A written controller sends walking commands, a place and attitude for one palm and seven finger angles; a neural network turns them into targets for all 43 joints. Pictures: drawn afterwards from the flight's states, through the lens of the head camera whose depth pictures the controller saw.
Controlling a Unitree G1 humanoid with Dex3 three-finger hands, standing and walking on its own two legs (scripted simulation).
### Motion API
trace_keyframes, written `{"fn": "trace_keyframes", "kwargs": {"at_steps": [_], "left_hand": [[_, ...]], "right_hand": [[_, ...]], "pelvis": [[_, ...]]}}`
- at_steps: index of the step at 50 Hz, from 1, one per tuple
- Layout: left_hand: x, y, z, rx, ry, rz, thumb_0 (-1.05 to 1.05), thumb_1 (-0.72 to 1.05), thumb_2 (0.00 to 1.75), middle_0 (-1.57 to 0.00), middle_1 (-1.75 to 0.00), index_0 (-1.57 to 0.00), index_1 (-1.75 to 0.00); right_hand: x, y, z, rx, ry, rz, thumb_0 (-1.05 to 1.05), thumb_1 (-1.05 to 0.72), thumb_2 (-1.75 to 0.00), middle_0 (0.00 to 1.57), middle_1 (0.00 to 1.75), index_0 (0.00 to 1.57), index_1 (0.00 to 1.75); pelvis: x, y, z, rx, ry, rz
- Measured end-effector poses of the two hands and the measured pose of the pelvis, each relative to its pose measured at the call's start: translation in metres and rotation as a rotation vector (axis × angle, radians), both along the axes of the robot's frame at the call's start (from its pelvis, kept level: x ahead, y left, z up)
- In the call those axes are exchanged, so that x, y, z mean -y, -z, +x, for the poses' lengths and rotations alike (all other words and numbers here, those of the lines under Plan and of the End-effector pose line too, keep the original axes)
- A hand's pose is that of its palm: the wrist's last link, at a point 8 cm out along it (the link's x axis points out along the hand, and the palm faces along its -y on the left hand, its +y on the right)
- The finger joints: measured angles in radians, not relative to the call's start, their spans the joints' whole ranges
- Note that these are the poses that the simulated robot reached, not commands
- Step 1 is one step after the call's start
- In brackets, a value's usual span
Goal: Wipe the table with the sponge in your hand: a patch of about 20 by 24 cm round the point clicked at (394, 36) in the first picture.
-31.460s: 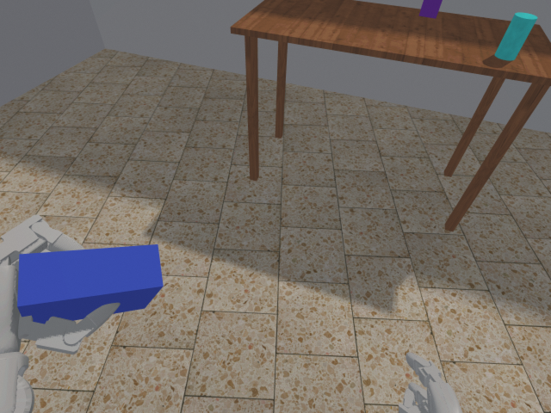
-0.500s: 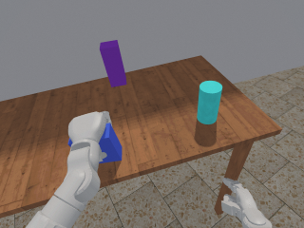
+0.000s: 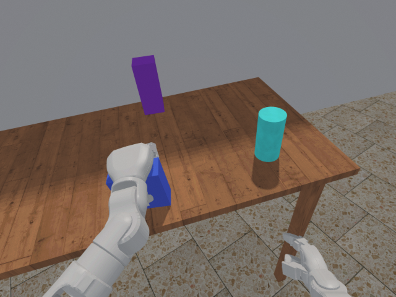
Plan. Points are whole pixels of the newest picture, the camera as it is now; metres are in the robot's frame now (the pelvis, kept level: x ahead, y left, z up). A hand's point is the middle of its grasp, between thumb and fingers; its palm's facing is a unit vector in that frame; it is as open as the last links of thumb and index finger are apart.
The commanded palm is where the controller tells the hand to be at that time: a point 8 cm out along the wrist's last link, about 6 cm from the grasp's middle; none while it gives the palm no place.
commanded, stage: wipe forward along the third lane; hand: left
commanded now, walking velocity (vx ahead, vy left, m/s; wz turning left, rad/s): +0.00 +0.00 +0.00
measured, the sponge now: (144, 191) +0.32 +0.17 +0.06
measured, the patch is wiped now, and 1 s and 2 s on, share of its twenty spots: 0.65 0.80 0.90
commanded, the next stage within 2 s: wipe back along the third lane in 1.50 s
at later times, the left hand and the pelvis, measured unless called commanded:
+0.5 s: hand (148, 160) +0.37 +0.17 +0.10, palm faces -0.01 -0.04 -1.00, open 9.1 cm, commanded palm +0.35 +0.18 +0.13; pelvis -0.01 -0.01 +0.00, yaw +0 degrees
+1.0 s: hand (146, 146) +0.42 +0.19 +0.11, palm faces -0.05 -0.03 -1.00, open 9.1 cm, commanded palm +0.40 +0.21 +0.13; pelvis -0.01 -0.03 +0.00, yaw +0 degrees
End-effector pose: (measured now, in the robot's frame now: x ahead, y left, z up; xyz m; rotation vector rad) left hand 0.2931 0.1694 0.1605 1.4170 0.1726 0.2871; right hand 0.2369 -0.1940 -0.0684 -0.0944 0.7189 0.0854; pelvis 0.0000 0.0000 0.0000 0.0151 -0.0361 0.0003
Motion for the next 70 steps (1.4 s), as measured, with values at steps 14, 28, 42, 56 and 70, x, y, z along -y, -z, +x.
{"fn": "trace_keyframes", "kwargs": {"at_steps": [14, 28, 42, 56, 70], "left_hand": [[0.002, -0.002, 0.038, -0.061, -0.044, 0.055, -0.03, -0.51, 1.18, -0.82, -1.45, -0.90, -1.37], [0.001, 0.001, 0.067, -0.115, -0.033, 0.088, -0.01, -0.56, 1.20, -0.85, -1.44, -0.91, -1.38], [-0.008, 0.001, 0.094, -0.135, -0.034, 0.093, 0.00, -0.56, 1.20, -0.85, -1.43, -0.91, -1.39], [-0.023, 0.000, 0.119, -0.151, -0.034, 0.095, 0.00, -0.56, 1.19, -0.86, -1.43, -0.91, -1.40], [-0.037, -0.002, 0.145, -0.174, -0.036, 0.113, 0.00, -0.56, 1.19, -0.86, -1.43, -0.91, -1.41]], "right_hand": [[0.028, 0.021, -0.045, -0.094, 0.091, -0.058, 0.01, -0.91, -0.90, 0.20, 0.30, 0.20, 0.30], [0.065, 0.042, -0.089, -0.195, 0.177, -0.122, 0.01, -0.91, -0.90, 0.20, 0.30, 0.20, 0.30], [0.082, 0.049, -0.107, -0.253, 0.221, -0.144, 0.01, -0.91, -0.90, 0.20, 0.30, 0.20, 0.30], [0.092, 0.052, -0.120, -0.303, 0.251, -0.163, 0.01, -0.91, -0.90, 0.20, 0.30, 0.20, 0.30], [0.091, 0.059, -0.150, -0.385, 0.289, -0.181, 0.00, -0.91, -0.90, 0.20, 0.30, 0.20, 0.30]], "pelvis": [[0.006, 0.000, -0.012, -0.035, 0.004, 0.005], [0.017, 0.002, -0.014, -0.076, 0.002, 0.007], [0.027, 0.002, -0.008, -0.114, 0.004, 0.005], [0.029, 0.002, -0.004, -0.148, 0.007, 0.002], [0.021, 0.003, -0.003, -0.187, 0.008, -0.004]]}}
